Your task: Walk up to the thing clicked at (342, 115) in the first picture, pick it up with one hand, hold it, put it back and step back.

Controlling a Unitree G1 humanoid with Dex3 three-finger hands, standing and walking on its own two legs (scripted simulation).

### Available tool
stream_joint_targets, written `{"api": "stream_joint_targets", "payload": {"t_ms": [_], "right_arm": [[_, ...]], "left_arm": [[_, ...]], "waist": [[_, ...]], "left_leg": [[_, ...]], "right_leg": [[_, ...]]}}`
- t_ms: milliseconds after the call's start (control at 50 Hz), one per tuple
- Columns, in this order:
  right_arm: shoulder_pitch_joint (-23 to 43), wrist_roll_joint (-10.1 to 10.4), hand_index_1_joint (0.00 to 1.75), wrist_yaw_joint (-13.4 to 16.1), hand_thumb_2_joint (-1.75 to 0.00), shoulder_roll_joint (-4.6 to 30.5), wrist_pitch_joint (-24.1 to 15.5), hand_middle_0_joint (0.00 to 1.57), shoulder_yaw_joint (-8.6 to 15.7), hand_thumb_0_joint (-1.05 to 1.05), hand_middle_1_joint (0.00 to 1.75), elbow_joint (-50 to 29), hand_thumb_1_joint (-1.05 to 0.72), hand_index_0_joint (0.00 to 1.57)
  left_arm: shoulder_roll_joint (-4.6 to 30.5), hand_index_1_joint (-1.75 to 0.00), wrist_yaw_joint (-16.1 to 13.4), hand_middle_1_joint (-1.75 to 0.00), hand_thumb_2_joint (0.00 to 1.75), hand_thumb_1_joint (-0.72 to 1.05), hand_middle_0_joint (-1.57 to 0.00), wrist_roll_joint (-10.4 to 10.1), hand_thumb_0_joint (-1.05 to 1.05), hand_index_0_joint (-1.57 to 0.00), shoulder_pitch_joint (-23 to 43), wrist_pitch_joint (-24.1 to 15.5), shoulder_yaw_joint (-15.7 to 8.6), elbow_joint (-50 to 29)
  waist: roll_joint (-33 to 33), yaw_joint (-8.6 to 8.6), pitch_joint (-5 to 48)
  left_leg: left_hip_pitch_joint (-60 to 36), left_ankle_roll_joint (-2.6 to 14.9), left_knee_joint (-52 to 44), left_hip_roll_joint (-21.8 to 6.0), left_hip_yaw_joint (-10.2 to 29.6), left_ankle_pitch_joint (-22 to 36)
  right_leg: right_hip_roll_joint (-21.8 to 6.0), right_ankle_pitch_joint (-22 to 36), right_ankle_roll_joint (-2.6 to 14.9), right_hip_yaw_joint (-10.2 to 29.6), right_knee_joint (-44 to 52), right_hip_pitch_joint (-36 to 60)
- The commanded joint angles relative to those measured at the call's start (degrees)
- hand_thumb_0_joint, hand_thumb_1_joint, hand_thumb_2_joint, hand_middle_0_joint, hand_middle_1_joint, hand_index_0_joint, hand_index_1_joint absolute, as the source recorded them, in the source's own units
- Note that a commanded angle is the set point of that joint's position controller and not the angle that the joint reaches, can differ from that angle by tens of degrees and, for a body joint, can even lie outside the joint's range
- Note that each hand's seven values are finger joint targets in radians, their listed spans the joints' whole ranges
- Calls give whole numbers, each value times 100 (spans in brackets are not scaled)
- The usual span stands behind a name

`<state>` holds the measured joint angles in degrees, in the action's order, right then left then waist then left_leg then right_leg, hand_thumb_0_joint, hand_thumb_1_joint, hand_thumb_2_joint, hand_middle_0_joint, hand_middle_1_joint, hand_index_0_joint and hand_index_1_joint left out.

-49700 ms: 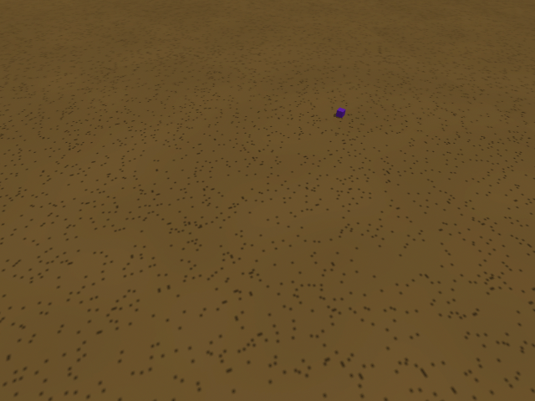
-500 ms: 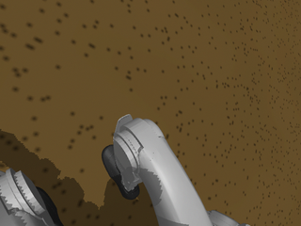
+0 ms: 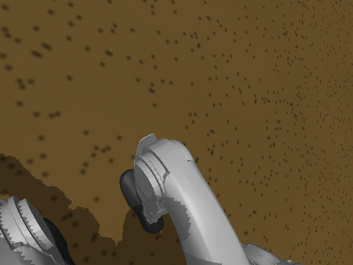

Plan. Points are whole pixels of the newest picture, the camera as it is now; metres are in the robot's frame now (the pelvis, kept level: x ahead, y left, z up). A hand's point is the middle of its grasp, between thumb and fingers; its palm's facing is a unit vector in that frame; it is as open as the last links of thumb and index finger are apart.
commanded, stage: close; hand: left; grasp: from above
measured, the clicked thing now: out of the picture +0.43 +0.36 -0.30
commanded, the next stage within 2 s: settle in 1.14 s
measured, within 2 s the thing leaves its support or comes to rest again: rests again in 2.00 s
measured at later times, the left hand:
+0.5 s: hand out of the picture +0.41 +0.34 -0.27, palm faces +0.04 -0.49 -0.87, open 9.7 cm
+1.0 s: hand out of the picture +0.41 +0.33 -0.27, palm faces +0.05 -0.48 -0.87, open 9.6 cm
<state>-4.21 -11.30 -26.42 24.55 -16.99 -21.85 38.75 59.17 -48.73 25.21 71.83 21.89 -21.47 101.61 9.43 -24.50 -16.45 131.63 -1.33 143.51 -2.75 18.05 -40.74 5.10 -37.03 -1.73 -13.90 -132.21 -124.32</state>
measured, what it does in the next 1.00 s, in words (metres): stands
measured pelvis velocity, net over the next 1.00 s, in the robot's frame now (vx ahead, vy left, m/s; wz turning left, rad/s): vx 0.00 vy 0.00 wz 0.01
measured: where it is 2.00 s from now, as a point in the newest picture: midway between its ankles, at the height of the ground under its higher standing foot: (108, 237)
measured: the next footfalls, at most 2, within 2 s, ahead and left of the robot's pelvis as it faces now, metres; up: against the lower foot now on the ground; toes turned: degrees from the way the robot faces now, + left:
none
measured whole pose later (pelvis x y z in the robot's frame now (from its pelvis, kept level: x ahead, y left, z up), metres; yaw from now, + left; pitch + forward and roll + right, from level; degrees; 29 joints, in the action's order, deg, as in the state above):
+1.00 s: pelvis +0.00 +0.00 +0.00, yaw +1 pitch +26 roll -15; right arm -3.7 -11.7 -26.9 25.0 -17.4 -21.7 39.4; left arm 58.1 -49.8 22.6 71.2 21.5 -21.8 101.8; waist 9.3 -24.6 -16.9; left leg 131.0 -1.4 144.3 -2.3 18.1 -41.1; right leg 4.7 -37.7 -1.7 -13.9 -133.2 -123.6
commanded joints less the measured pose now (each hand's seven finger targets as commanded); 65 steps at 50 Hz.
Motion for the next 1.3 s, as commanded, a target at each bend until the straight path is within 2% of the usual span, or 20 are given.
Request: {"api": "stream_joint_targets", "payload": {"t_ms": [0, 240, 280, 340, 400, 440, 460, 480, 640, 680, 700, 780, 860, 920, 1020, 1140, 1160, 1200, 1220, 1280], "right_arm": [[-1259, 6, 30, -28, -90, 2021, 36, 20, 475, 0, 30, 336, -89, 20], [-1218, 13, 30, -34, -90, 1996, -4, 20, 463, 0, 30, 354, -89, 20], [-1179, 2, 30, -50, -90, 2035, -7, 20, 491, 0, 30, 345, -88, 20], [-1258, 21, 30, -42, -90, 2046, -12, 20, 504, 0, 30, 336, -89, 20], [-1194, 32, 30, -60, -90, 2049, -6, 20, 498, 0, 30, 340, -88, 20], [-1145, 31, 30, -57, -90, 2045, -5, 20, 505, 0, 30, 350, -88, 20], [-1187, 20, 30, -55, -90, 2058, -2, 20, 528, 0, 30, 341, -88, 20], [-1130, 27, 30, -64, -89, 2033, 7, 20, 512, 0, 30, 294, -88, 20], [-1261, -6, 30, -53, -90, 2052, 24, 20, 502, 0, 30, 335, -88, 20], [-1203, -13, 30, -58, -89, 2024, 2, 20, 478, 0, 30, 356, -88, 20], [-1176, -21, 30, -44, -90, 2023, -4, 20, 499, 0, 30, 432, -88, 20], [-1076, -7, 30, -55, -89, 2039, -23, 20, 504, 0, 30, 371, -88, 20], [-1153, -22, 30, -67, -90, 2034, 0, 20, 491, 0, 30, 415, -88, 20], [-1122, -10, 30, -76, -90, 2061, -12, 20, 513, 0, 30, 359, -88, 20], [-1224, 5, 30, -85, -90, 2072, 19, 20, 506, 0, 30, 351, -88, 20], [-1087, -5, 30, -102, -89, 2031, 31, 20, 510, 0, 30, 374, -88, 20], [-1157, 6, 30, -104, -89, 2082, 44, 20, 538, 0, 30, 351, -88, 20], [-1050, 2, 30, -104, -89, 2024, 44, 20, 513, 0, 30, 390, -88, 20], [-1165, 4, 30, -98, -89, 2079, 49, 20, 543, 0, 30, 357, -88, 20], [-1103, 28, 30, -100, -90, 2069, 51, 20, 561, 0, 30, 399, -90, 20]], "left_arm": [[952, -68, -277, -63, 82, 3, -53, 46, 0, -48, 1294, -3, 144, -412], [925, -68, -211, -63, 85, 9, -58, 63, 0, -53, 1183, -29, 232, -500], [843, -67, -257, -61, 85, 8, -58, -31, 0, -53, 1216, -9, 224, -491], [920, -66, -235, -61, 83, 7, -57, 43, 0, -52, 1134, -18, 189, -486], [945, -64, -267, -59, 81, 8, -58, -14, 0, -52, 1193, -12, 154, -486], [905, -66, -247, -61, 83, 9, -58, -55, 0, -53, 1247, -9, 184, -511], [918, -66, -266, -60, 85, 7, -57, 11, 0, -51, 1199, -12, 174, -486], [855, -65, -241, -60, 81, 9, -57, -58, 0, -53, 1163, -13, 224, -511], [976, -66, -330, -60, 84, 7, -57, 62, 0, -52, 1199, -9, 143, -430], [882, -65, -287, -59, 84, 6, -56, -46, 0, -51, 1194, -13, 165, -393], [951, -66, -299, -60, 84, 7, -56, 39, 0, -51, 1185, -25, 139, -373], [870, -66, -269, -60, 86, 8, -58, -113, 0, -53, 1198, -39, 199, -442], [887, -68, -341, -62, 86, 9, -58, -59, 0, -53, 1261, -41, 146, -444], [838, -64, -355, -58, 83, 8, -58, -207, 0, -52, 1200, -22, 133, -428], [937, -66, -362, -60, 84, 11, -59, -130, 0, -54, 1136, -21, 91, -413], [769, -67, -332, -61, 84, 9, -58, -226, 0, -53, 1193, 3, 205, -502], [861, -65, -357, -59, 84, 7, -57, -141, 0, -51, 1119, 5, 128, -445], [755, -67, -304, -62, 83, 8, -56, -253, 0, -51, 1244, 6, 186, -518], [825, -67, -328, -61, 87, 6, -57, -172, 0, -51, 1165, 14, 145, -452], [851, -61, -339, -57, 77, 26, -74, -139, 0, -70, 1165, 1, 154, -507]], "waist": [[-3184, -517, 3814], [-3196, -524, 3818], [-3186, -493, 3750], [-3080, -522, 3805], [-3210, -452, 3756], [-3174, -484, 3695], [-3262, -500, 3690], [-3196, -503, 3634], [-3100, -495, 3927], [-3152, -513, 3743], [-3154, -505, 3736], [-3205, -524, 3642], [-3087, -530, 3749], [-3041, -531, 3715], [-3134, -496, 3822], [-3117, -508, 3670], [-3141, -506, 3780], [-3101, -524, 3698], [-3147, -514, 3812], [-3164, -482, 3771]], "left_leg": [[-2818, 107, -1373, -186, -435, 1136], [-2830, 116, -1321, -153, -504, 1164], [-2880, 118, -1336, -159, -483, 1137], [-2693, 151, -1293, -145, -521, 1070], [-2869, 120, -1339, -169, -442, 1072], [-2851, 116, -1366, -158, -438, 993], [-2845, 116, -1400, -168, -415, 957], [-2879, 120, -1370, -147, -423, 936], [-2789, 146, -1290, -157, -468, 1209], [-2811, 137, -1281, -145, -466, 1151], [-2734, 136, -1325, -145, -499, 1028], [-2922, 125, -1366, -133, -422, 905], [-2716, 152, -1271, -137, -498, 1103], [-2793, 173, -1214, -120, -481, 1031], [-2790, 161, -1269, -131, -485, 1108], [-2778, 156, -1234, -96, -525, 1068], [-2791, 157, -1264, -124, -493, 1079], [-2824, 134, -1280, -106, -509, 978], [-2821, 160, -1242, -117, -495, 1016], [-2839, 150, -1267, -112, -490, 925]], "right_leg": [[94, 1666, 159, -438, 1197, 2195], [102, 1694, 129, -419, 1196, 2209], [72, 1642, 128, -436, 1171, 2139], [115, 1637, 113, -395, 1245, 2290], [48, 1580, 131, -435, 1131, 2077], [28, 1524, 125, -456, 1110, 2047], [47, 1499, 145, -456, 1103, 2015], [19, 1473, 130, -453, 1069, 2017], [70, 1758, 132, -396, 1196, 2316], [47, 1683, 123, -413, 1140, 2192], [80, 1616, 128, -411, 1185, 2193], [15, 1432, 135, -457, 1102, 2008], [66, 1716, 109, -404, 1182, 2226], [16, 1587, 90, -406, 1170, 2189], [63, 1680, 113, -403, 1182, 2269], [22, 1646, 94, -411, 1116, 2176], [57, 1671, 115, -408, 1148, 2191], [10, 1559, 97, -435, 1089, 2126], [57, 1582, 115, -401, 1161, 2130], [20, 1538, 114, -418, 1123, 2116]]}}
